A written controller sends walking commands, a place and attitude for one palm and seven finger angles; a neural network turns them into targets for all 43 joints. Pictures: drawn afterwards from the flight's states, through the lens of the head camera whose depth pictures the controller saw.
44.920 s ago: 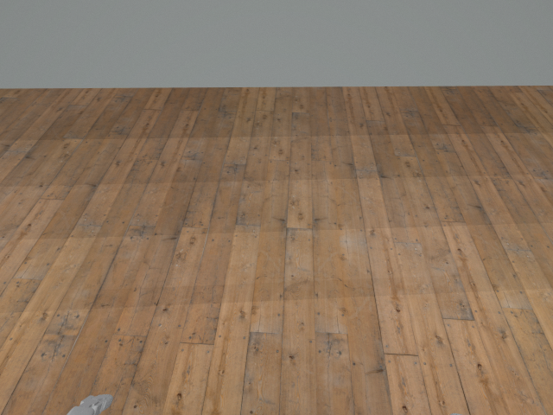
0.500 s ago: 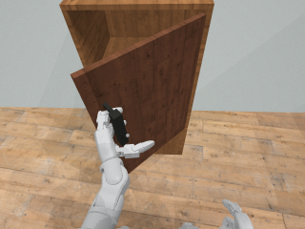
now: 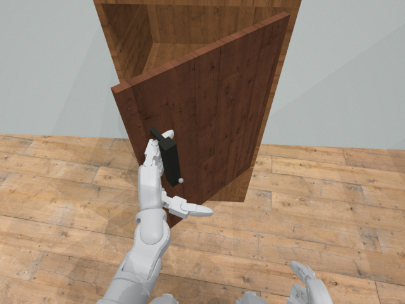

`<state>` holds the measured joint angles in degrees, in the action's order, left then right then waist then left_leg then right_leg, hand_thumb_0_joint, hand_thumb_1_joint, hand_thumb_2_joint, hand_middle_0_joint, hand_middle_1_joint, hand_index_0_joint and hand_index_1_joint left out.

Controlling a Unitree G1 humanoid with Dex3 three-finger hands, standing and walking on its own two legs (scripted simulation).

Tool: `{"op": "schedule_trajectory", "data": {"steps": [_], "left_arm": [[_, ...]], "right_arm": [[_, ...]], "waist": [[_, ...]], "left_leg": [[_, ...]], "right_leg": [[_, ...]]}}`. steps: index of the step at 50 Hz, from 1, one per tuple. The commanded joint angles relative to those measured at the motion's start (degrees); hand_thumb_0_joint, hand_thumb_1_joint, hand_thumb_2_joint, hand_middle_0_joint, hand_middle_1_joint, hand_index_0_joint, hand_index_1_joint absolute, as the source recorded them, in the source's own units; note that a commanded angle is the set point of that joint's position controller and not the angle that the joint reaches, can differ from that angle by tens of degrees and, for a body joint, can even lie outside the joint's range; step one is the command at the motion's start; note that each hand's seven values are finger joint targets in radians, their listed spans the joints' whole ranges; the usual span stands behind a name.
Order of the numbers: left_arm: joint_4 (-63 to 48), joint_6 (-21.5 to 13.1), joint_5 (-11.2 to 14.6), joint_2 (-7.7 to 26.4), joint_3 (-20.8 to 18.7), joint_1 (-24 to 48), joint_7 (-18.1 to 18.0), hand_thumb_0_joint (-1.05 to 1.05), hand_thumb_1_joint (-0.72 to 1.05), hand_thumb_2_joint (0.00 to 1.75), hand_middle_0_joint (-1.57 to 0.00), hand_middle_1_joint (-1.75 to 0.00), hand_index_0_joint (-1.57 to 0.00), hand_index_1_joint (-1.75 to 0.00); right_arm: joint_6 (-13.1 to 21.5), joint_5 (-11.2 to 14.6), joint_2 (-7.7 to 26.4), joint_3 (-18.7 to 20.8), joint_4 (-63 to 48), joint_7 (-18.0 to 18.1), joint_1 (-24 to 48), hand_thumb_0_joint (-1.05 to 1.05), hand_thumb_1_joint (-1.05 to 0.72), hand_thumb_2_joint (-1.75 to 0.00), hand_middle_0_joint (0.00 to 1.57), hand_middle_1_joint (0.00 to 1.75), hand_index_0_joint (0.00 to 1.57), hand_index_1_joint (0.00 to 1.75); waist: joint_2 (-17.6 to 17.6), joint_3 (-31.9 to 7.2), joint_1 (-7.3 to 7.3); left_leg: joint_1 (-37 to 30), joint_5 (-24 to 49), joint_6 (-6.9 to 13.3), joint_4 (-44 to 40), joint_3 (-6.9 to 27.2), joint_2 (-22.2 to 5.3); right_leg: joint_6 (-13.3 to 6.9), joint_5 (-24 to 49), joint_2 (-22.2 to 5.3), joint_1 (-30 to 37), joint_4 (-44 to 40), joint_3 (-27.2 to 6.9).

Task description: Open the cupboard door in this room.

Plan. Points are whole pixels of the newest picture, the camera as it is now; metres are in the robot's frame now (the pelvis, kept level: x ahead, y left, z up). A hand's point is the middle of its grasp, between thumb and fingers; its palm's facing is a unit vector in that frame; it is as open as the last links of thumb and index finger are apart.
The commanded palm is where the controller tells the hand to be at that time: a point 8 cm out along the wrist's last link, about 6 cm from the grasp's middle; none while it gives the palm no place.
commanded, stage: slide the hand sideways off the handle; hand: left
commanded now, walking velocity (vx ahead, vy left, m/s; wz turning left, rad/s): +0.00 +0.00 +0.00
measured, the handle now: (165, 157) +0.39 +0.10 +0.07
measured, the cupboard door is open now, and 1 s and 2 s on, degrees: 43 44 44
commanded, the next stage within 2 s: draw the hand back to the body in 1.10 s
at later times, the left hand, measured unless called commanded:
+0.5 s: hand (165, 202) +0.29 +0.09 +0.06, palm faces -0.06 -1.00 -0.03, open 16.2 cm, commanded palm +0.27 +0.15 +0.06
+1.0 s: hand (136, 223) +0.25 +0.13 +0.06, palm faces -0.02 -1.00 -0.05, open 16.3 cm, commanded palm +0.22 +0.19 +0.06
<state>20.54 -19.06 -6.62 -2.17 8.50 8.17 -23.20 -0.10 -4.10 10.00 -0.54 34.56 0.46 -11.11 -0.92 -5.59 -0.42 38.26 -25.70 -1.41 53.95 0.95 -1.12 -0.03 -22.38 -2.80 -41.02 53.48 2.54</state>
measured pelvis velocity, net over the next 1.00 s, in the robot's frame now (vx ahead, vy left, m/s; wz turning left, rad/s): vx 0.02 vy -0.01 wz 0.01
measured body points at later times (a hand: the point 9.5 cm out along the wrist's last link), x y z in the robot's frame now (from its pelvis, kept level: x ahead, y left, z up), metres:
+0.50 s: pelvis +0.01 +0.01 +0.00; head +0.06 +0.00 +0.45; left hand +0.29 +0.14 +0.06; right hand +0.18 -0.21 -0.09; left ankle +0.01 +0.14 -0.68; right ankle +0.04 -0.12 -0.68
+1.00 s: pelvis +0.02 -0.01 -0.01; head +0.07 -0.03 +0.44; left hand +0.24 +0.18 +0.07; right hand +0.21 -0.24 -0.09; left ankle +0.01 +0.14 -0.68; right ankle +0.04 -0.12 -0.68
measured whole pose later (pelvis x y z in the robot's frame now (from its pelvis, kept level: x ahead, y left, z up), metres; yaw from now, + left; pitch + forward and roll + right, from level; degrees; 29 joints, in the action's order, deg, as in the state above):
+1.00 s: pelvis +0.02 -0.01 -0.01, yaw +1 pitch +10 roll +0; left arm -5.8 -18.1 9.4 8.9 -1.5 -20.9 8.1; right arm 5.7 0.4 13.0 -0.9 27.3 2.2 -13.5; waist -1.9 -5.6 0.8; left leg 37.7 -29.0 -2.6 56.6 2.3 -1.9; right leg -0.8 -26.2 -2.1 -40.3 56.4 3.8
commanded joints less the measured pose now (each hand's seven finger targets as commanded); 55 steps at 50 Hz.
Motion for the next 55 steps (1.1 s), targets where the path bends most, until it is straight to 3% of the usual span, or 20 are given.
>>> {"op": "schedule_trajectory", "data": {"steps": [1, 3, 4, 6, 8, 10, 14, 17, 19, 22, 23, 26, 28, 31, 40, 44, 47, 50, 52, 55], "left_arm": [[-15.52, -6.53, 1.21, 3.74, 7.61, 20.3, 20.66, 0.0, -0.5, 0.3, -0.15, -0.3, -0.15, -0.3], [-14.79, -4.12, 9.2, 1.72, 5.58, 20.95, 24.93, 0.0, -0.5, 0.3, -0.15, -0.3, -0.15, -0.3], [-14.41, -2.73, 12.36, 1.15, 3.91, 18.88, 25.75, 0.0, -0.5, 0.3, -0.15, -0.3, -0.15, -0.3], [-13.93, -0.74, 16.01, 1.09, 0.55, 14.88, 25.26, 0.0, -0.5, 0.3, -0.15, -0.3, -0.15, -0.3], [-14.31, -0.06, 15.81, 2.01, -1.78, 11.24, 23.35, 0.0, -0.5, 0.3, -0.15, -0.3, -0.15, -0.3], [-16.96, -1.2, 12.97, 3.27, -2.17, 8.06, 21.13, 0.0, -0.5, 0.3, -0.15, -0.3, -0.15, -0.3], [-19.23, -3.08, 8.23, 6.87, -3.87, 1.66, 18.42, 0.0, -0.5, 0.3, -0.15, -0.3, -0.15, -0.3], [-23.26, -3.5, 7.52, 6.09, -2.39, -0.03, 18.92, 0.0, -0.5, 0.3, -0.15, -0.3, -0.15, -0.3], [-25.79, -3.08, 7.83, 7.57, -3.2, -2.1, 19.47, 0.0, -0.5, 0.3, -0.15, -0.3, -0.15, -0.3], [-30.53, -2.7, 9.31, 6.95, -2.5, -4.81, 20.61, 0.0, -0.5, 0.3, -0.15, -0.3, -0.15, -0.3], [-31.21, -2.66, 9.74, 8.14, -3.66, -5.42, 20.95, 0.0, -0.5, 0.3, -0.15, -0.3, -0.15, -0.3], [-32.76, -2.62, 10.65, 7.56, -2.71, -6.28, 22.31, 0.0, -0.5, 0.3, -0.15, -0.3, -0.15, -0.3], [-32.83, -2.6, 11.18, 8.77, -4.32, -9.51, 23.27, 0.0, -0.5, 0.3, -0.15, -0.3, -0.15, -0.3], [-33.92, -2.29, 11.88, 9.73, -5.34, -13.94, 24.96, 0.0, -0.5, 0.3, -0.15, -0.3, -0.15, -0.3], [-36.68, -1.61, 14.11, 12.96, -9.09, -19.17, 28.51, 0.0, -0.5, 0.3, -0.15, -0.3, -0.15, -0.3], [-38.77, -2.65, 15.5, 14.73, -11.49, -22.89, 30.15, 0.0, -0.5, 0.3, -0.15, -0.3, -0.15, -0.3], [-38.95, -3.2, 16.94, 16.25, -13.68, -26.3, 31.59, 0.0, -0.5, 0.3, -0.15, -0.3, -0.15, -0.3], [-39.09, -3.23, 17.61, 16.17, -13.42, -26.56, 33.12, 0.0, -0.5, 0.3, -0.15, -0.3, -0.15, -0.3], [-38.96, -3.46, 18.4, 18.08, -15.78, -26.34, 33.83, 0.0, -0.5, 0.3, -0.15, -0.3, -0.15, -0.3], [-39.51, -3.67, 19.39, 16.98, -14.7, -26.93, 34.97, 0.0, -0.5, 0.3, -0.15, -0.3, -0.15, -0.3]], "right_arm": [[3.48, 2.23, 7.71, 2.26, -8.95, 1.84, 0.59, 0.0, -0.9, -0.9, 0.2, 0.3, 0.2, 0.3], [4.51, 3.86, 7.72, 1.52, -10.03, 2.48, 1.26, 0.0, -0.9, -0.9, 0.2, 0.3, 0.2, 0.3], [5.03, 4.46, 7.76, 1.31, -10.57, 2.68, 2.16, 0.0, -0.9, -0.9, 0.2, 0.3, 0.2, 0.3], [5.92, 4.91, 8.15, 1.25, -10.8, 2.6, 2.03, 0.0, -0.9, -0.9, 0.2, 0.3, 0.2, 0.3], [6.35, 4.7, 8.3, 1.35, -11.11, 1.99, 1.55, 0.0, -0.9, -0.9, 0.2, 0.3, 0.2, 0.3], [6.48, 4.15, 7.97, 1.49, -11.85, 0.88, 1.3, 0.0, -0.9, -0.9, 0.2, 0.3, 0.2, 0.3], [5.64, 3.19, 8.09, 2.11, -12.76, -0.69, 0.67, 0.0, -0.9, -0.9, 0.2, 0.3, 0.2, 0.3], [5.31, 3.21, 7.72, 2.17, -13.95, -0.99, 1.12, 0.0, -0.9, -0.9, 0.2, 0.3, 0.2, 0.3], [4.95, 3.32, 7.83, 2.23, -14.46, -0.73, 1.1, 0.0, -0.9, -0.9, 0.2, 0.3, 0.2, 0.3], [5.22, 3.53, 7.56, 2.15, -15.16, -0.23, 1.16, 0.0, -0.9, -0.9, 0.2, 0.3, 0.2, 0.3], [5.36, 3.67, 7.69, 2.16, -15.12, 0.05, 1.07, 0.0, -0.9, -0.9, 0.2, 0.3, 0.2, 0.3], [5.99, 3.82, 7.67, 1.93, -14.76, 0.58, 1.07, 0.0, -0.9, -0.9, 0.2, 0.3, 0.2, 0.3], [6.45, 3.84, 7.87, 2.02, -14.7, 0.92, 0.94, 0.0, -0.9, -0.9, 0.2, 0.3, 0.2, 0.3], [6.97, 4.0, 7.84, 2.13, -15.0, 1.14, 0.69, 0.0, -0.9, -0.9, 0.2, 0.3, 0.2, 0.3], [7.9, 4.22, 8.02, 1.96, -16.03, 1.87, 1.14, 0.0, -0.9, -0.9, 0.2, 0.3, 0.2, 0.3], [8.59, 4.32, 8.26, 2.13, -16.18, 2.11, 0.63, 0.0, -0.9, -0.9, 0.2, 0.3, 0.2, 0.3], [9.0, 4.48, 8.44, 2.24, -16.23, 2.27, 0.23, 0.0, -0.9, -0.9, 0.2, 0.3, 0.2, 0.3], [9.25, 4.72, 8.73, 2.2, -16.44, 2.46, 0.65, 0.0, -0.9, -0.9, 0.2, 0.3, 0.2, 0.3], [9.6, 4.71, 9.05, 2.28, -16.02, 2.71, 0.33, 0.0, -0.9, -0.9, 0.2, 0.3, 0.2, 0.3], [10.29, 4.9, 9.14, 2.23, -16.57, 2.86, 0.72, 0.0, -0.9, -0.9, 0.2, 0.3, 0.2, 0.3]], "waist": [[0.94, -16.63, -3.58], [1.36, -13.56, -3.4], [1.7, -12.6, -2.36], [5.25, -12.38, -1.3], [6.43, -12.16, -0.09], [3.19, -12.72, 1.2], [3.98, -12.93, 1.79], [1.21, -13.04, 1.61], [1.6, -14.18, 1.53], [1.97, -14.65, 0.88], [2.67, -14.01, 0.75], [2.44, -12.34, -0.27], [3.81, -12.84, 0.01], [2.25, -13.34, 0.73], [3.39, -11.3, 0.59], [2.05, -13.1, 0.98], [3.35, -12.58, 1.09], [2.55, -10.0, 0.22], [2.48, -10.37, 0.39], [2.95, -9.79, 0.04]], "left_leg": [[-7.69, 8.41, 2.48, -7.91, -0.88, 1.95], [-7.41, 4.81, 2.28, -9.64, -0.22, 2.12], [-7.56, 4.25, 2.01, -10.7, -0.04, 2.12], [-7.32, 4.53, 1.6, -11.76, 0.35, 2.05], [-7.01, 6.41, 1.33, -12.03, 0.3, 2.03], [-7.14, 8.77, 1.02, -11.84, 0.13, 2.01], [-5.42, 10.74, 1.24, -10.13, -0.67, 1.76], [-5.53, 10.39, 1.2, -9.68, -1.12, 1.7], [-5.58, 11.39, 1.3, -9.43, -1.09, 1.7], [-6.19, 11.95, 1.52, -8.85, -1.31, 1.74], [-5.68, 11.67, 1.46, -8.83, -1.03, 1.69], [-5.21, 11.13, 1.59, -8.12, -0.63, 1.84], [-4.75, 10.85, 1.6, -7.64, -0.45, 1.9], [-4.75, 12.97, 1.5, -7.11, -0.72, 2.17], [-1.91, 10.71, 1.72, -5.56, -0.93, 2.68], [-2.05, 12.33, 1.7, -4.73, -0.89, 2.77], [-0.68, 11.84, 1.58, -4.15, -0.93, 2.8], [0.54, 9.99, 1.62, -3.51, -1.02, 2.85], [1.33, 9.17, 1.53, -2.94, -0.82, 2.86], [1.73, 8.2, 1.61, -2.51, -0.64, 2.85]], "right_leg": [[-2.1, 11.79, 1.74, 11.52, -7.82, -0.99], [-1.83, 6.93, 2.38, 11.63, -10.02, -0.25], [-1.96, 5.38, 2.61, 12.25, -10.84, 0.18], [-1.51, 4.64, 2.68, 13.07, -11.24, 1.19], [-1.44, 6.04, 2.64, 13.23, -10.35, 1.83], [-1.8, 7.58, 2.32, 12.86, -8.49, 1.85], [-2.02, 9.58, 2.14, 12.78, -7.11, 0.93], [-2.19, 9.72, 2.18, 12.61, -6.62, 0.74], [-2.23, 10.97, 2.33, 13.87, -6.6, 0.55], [-1.78, 12.91, 2.44, 14.46, -6.81, 0.51], [-1.78, 12.69, 2.54, 14.47, -6.76, 0.51], [-1.49, 12.51, 2.53, 13.21, -6.7, 0.54], [-1.44, 12.33, 2.65, 13.27, -6.39, 0.53], [-1.49, 15.02, 2.43, 14.24, -5.79, 0.35], [-0.92, 13.57, 2.11, 14.38, -6.47, -1.14], [-1.08, 15.28, 2.17, 15.31, -5.79, -1.31], [-0.73, 15.46, 1.92, 16.02, -6.03, -2.2], [-0.52, 12.33, 1.81, 13.87, -6.79, -2.89], [-0.6, 10.55, 1.7, 13.83, -6.82, -3.41], [-0.5, 8.02, 1.78, 12.56, -7.11, -3.46]]}}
